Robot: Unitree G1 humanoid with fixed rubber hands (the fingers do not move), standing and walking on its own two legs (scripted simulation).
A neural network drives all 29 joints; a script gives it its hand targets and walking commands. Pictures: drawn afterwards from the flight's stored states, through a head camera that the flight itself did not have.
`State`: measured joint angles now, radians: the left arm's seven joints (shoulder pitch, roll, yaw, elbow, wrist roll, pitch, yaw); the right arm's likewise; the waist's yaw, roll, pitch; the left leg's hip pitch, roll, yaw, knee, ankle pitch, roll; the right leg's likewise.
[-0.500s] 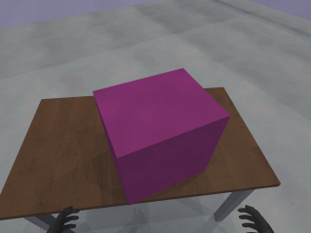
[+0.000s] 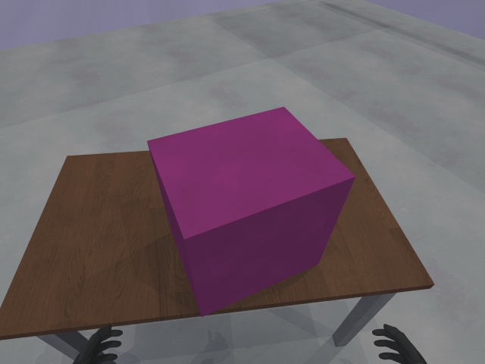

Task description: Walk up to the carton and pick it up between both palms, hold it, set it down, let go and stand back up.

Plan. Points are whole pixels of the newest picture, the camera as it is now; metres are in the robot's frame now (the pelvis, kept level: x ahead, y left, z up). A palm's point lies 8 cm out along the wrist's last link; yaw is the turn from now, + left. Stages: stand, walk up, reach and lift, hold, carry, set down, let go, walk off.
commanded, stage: stand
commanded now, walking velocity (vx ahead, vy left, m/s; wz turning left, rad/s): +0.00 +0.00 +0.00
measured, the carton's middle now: (243, 210) +0.43 +0.00 -0.01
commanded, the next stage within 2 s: walk up in 0.46 s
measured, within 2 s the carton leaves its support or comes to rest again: neither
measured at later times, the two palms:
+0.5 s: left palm out of the picture +0.15 +0.26 -0.07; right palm out of the picture +0.14 -0.27 -0.07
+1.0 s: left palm out of the picture +0.09 +0.21 -0.11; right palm out of the picture +0.00 -0.40 -0.07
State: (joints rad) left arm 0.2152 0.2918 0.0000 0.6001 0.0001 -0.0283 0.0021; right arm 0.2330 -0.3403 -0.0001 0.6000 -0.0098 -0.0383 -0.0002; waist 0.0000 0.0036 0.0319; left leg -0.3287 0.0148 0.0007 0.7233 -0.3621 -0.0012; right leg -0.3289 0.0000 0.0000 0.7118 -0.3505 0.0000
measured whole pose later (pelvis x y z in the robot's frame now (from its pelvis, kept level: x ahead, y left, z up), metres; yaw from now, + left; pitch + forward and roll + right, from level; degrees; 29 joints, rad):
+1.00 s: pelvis -0.06 -0.08 -0.01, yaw -2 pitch +0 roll +1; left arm 0.16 0.40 0.02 0.60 0.00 0.10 -0.02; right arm 0.38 -0.44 -0.01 0.60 -0.01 -0.04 -0.06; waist 0.00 -0.08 0.14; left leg -0.48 0.11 -0.03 0.72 -0.25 0.00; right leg -0.49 0.01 0.02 1.11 -0.50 0.00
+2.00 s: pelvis -0.43 -0.22 -0.03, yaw +8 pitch -8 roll -2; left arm 0.30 0.45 0.07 0.67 0.00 -0.05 0.08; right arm 0.49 -0.53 -0.11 0.65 -0.04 0.07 0.09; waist -0.06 0.05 0.10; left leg -0.32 0.04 -0.03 0.98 -0.56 0.03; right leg -0.50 -0.07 0.15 0.85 -0.50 0.01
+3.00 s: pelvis -0.56 -0.24 +0.03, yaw +5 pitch -4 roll +3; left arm 0.40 0.43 0.07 0.70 0.00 -0.08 -0.01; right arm 0.48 -0.45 -0.11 0.71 -0.04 0.03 0.07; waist -0.06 0.07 0.07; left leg -0.52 -0.03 -0.12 1.11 -0.21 0.05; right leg -0.25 0.04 0.04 0.48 -0.27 -0.04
